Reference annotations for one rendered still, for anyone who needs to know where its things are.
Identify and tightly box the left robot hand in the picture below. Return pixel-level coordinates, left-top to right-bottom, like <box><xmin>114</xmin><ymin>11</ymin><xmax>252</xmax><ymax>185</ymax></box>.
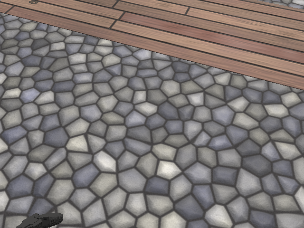
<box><xmin>15</xmin><ymin>213</ymin><xmax>64</xmax><ymax>228</ymax></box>

